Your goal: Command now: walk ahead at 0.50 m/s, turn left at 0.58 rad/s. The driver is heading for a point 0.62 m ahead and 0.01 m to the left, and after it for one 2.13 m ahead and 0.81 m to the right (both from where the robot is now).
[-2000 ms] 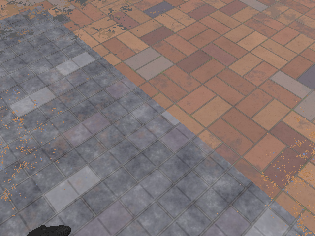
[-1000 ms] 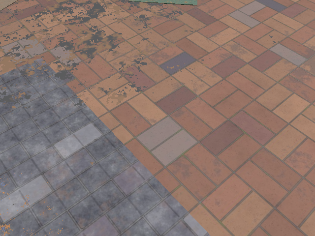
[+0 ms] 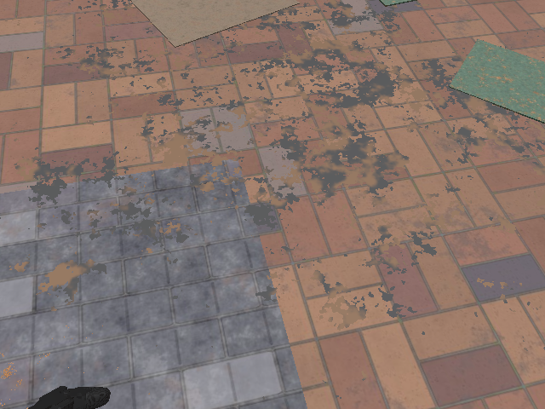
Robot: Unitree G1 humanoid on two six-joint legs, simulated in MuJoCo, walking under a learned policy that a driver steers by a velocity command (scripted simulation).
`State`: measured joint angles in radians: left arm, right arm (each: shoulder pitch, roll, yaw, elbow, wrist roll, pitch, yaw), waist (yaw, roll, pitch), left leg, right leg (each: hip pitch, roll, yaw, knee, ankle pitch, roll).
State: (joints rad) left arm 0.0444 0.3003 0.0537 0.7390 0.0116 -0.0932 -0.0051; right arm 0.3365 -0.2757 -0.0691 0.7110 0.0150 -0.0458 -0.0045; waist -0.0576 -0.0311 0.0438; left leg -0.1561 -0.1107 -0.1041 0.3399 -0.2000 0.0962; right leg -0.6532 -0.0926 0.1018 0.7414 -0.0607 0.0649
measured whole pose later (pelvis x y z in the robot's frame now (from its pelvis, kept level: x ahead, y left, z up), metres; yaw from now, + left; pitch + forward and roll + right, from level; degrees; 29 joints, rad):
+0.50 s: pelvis +0.28 -0.04 +0.00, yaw +11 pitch +2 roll -2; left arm 0.36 0.27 0.06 0.87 -0.01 -0.09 -0.02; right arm 0.15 -0.28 -0.05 0.66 0.01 -0.06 0.01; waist 0.09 0.04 0.02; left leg -0.63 0.09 -0.05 0.75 -0.12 0.00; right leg -0.09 0.04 -0.02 0.27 -0.21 -0.03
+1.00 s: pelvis +0.53 +0.07 +0.00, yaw +4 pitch +1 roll +2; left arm 0.17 0.30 0.06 0.80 -0.02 -0.04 -0.02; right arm 0.34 -0.26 -0.06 0.82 -0.02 -0.10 0.00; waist -0.05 -0.05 0.01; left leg -0.02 -0.05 0.15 0.22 -0.22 0.05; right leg -0.70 -0.09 0.08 0.83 0.02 0.01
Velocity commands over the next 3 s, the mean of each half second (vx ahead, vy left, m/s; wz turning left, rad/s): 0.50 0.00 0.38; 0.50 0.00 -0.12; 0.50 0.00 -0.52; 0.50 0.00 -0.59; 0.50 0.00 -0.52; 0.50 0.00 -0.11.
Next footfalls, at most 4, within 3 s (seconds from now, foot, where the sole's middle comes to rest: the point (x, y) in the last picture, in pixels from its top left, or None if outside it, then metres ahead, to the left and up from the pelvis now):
0.18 right None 0.29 -0.15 -0.78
0.66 left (192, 395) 0.50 0.16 -0.78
1.20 right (269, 275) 0.82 -0.04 -0.78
1.68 left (216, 190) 1.13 0.11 -0.78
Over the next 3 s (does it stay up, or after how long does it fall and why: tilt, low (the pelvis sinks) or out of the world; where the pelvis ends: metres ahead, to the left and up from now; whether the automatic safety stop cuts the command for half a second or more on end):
stays up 1.53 -0.35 0.00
